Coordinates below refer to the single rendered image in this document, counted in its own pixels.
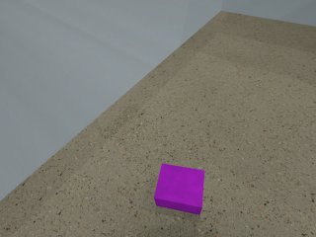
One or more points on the carton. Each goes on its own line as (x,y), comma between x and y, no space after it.
(180,188)

